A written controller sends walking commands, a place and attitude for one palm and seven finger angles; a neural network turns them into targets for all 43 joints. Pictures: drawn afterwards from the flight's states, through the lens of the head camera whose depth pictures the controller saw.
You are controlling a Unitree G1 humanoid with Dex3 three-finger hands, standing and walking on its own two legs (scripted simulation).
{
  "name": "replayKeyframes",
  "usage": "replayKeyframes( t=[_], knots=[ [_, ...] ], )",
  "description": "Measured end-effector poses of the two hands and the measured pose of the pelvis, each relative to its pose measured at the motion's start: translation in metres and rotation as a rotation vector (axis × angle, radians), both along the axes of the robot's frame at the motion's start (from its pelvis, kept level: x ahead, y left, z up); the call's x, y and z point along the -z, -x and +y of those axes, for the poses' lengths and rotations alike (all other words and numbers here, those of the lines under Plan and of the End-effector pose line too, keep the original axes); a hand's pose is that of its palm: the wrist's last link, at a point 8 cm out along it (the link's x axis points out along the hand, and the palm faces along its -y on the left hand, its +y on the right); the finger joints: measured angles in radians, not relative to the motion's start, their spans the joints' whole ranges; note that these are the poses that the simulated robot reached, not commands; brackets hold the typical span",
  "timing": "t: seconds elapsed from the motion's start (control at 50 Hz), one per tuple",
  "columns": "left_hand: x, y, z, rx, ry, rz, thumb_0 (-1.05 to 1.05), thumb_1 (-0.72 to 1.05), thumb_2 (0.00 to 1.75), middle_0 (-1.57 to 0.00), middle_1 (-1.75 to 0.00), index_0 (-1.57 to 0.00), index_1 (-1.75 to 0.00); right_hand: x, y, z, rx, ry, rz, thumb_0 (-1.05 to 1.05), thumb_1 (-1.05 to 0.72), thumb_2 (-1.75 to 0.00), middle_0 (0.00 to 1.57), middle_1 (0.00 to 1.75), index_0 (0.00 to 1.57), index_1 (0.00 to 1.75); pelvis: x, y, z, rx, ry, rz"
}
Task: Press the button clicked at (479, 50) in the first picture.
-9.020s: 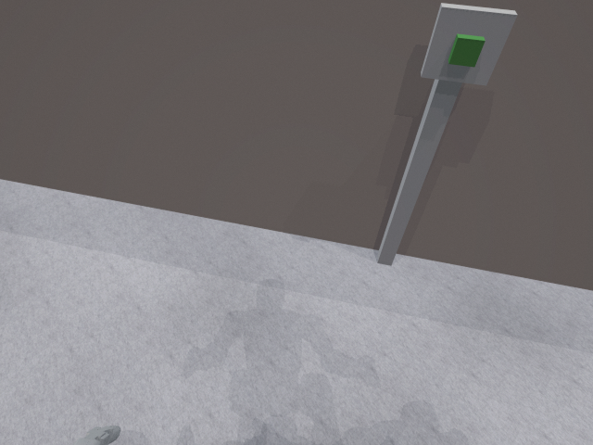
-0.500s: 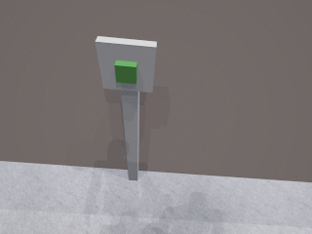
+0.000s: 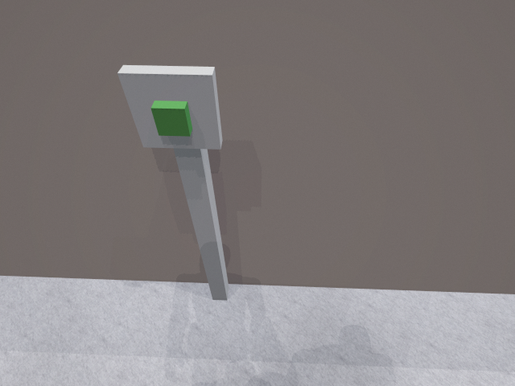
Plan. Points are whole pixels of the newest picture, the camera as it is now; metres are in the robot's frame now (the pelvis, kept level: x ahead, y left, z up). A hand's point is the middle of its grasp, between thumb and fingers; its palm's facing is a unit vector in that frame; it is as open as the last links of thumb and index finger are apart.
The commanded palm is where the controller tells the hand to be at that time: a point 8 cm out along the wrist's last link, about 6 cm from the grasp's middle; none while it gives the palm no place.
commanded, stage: look again from close up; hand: left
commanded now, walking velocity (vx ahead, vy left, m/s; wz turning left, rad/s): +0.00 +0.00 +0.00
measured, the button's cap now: (173, 117) +0.54 +0.18 +0.14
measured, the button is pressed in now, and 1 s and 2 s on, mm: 0 0 0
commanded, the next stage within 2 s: raise the hand and make a fist in 0.62 s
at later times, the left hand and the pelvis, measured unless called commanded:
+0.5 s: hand out of the picture +0.03 +0.22 -0.18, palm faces +0.03 -0.98 -0.20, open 7.4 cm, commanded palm none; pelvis +0.02 +0.05 -0.01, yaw +0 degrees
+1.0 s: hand (118, 318) +0.21 +0.21 +0.02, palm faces +0.09 -0.99 -0.08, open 6.4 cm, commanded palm +0.12 +0.28 -0.03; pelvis -0.02 +0.03 -0.03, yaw +0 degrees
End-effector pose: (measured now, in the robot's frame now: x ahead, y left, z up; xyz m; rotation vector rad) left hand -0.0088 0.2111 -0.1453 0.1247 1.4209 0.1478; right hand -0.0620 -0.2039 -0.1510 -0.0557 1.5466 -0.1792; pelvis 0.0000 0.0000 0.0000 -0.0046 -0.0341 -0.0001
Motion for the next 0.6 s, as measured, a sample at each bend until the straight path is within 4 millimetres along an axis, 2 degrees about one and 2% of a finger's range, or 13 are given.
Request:
replayKeyframes(
  t=[0.1, 0.18, 0.26, 0.36, 0.48, 0.6],
  knots=[
    [0.002, 0.012, -0.01, -0.024, 0.032, 0.049, 0.01, 0.91, 0.9, -0.2, -0.3, -0.2, -0.3, -0.002, -0.014, 0.002, -0.014, 0.007, -0.002, 0.0, -0.9, -0.9, 0.2, 0.3, 0.2, 0.3, -0.001, -0.006, 0.002, -0.001, -0.002, 0.01],
    [0.002, 0.016, -0.009, -0.004, 0.033, 0.043, 0.01, 0.91, 0.9, -0.2, -0.3, -0.2, -0.3, -0.001, -0.042, 0.004, -0.03, 0.02, -0.069, 0.0, -0.9, -0.9, 0.2, 0.3, 0.2, 0.3, 0.001, -0.008, 0.011, 0.008, 0.018, 0.032],
    [0.01, 0.01, 0.007, -0.006, 0.034, 0.026, 0.01, 0.9, 0.9, -0.21, -0.3, -0.21, -0.3, 0.001, -0.071, 0.008, -0.056, 0.056, -0.158, 0.01, -0.93, -0.9, 0.2, 0.3, 0.2, 0.3, 0.008, -0.013, 0.026, -0.009, 0.027, 0.034],
    [0.012, -0.01, 0.033, -0.017, 0.006, -0.034, 0.01, 0.9, 0.9, -0.2, -0.3, -0.21, -0.3, -0.003, -0.095, 0.014, -0.094, 0.083, -0.225, 0.02, -0.94, -0.9, 0.2, 0.3, 0.2, 0.3, 0.008, -0.018, 0.039, -0.003, 0.013, 0.025],
    [0.008, -0.027, 0.057, 0.012, -0.025, -0.077, 0.01, 0.91, 0.9, -0.2, -0.3, -0.2, -0.3, -0.008, -0.11, 0.02, -0.101, 0.089, -0.272, 0.01, -0.95, -0.9, 0.2, 0.3, 0.2, 0.3, 0.007, -0.018, 0.046, 0.006, 0.004, 0.02],
    [0.004, -0.032, 0.068, 0.029, -0.04, -0.083, 0.01, 0.91, 0.9, -0.2, -0.3, -0.2, -0.3, -0.009, -0.106, 0.023, -0.106, 0.084, -0.264, 0.01, -0.94, -0.9, 0.2, 0.3, 0.2, 0.3, 0.005, -0.016, 0.049, 0.008, -0.003, 0.02]
  ],
)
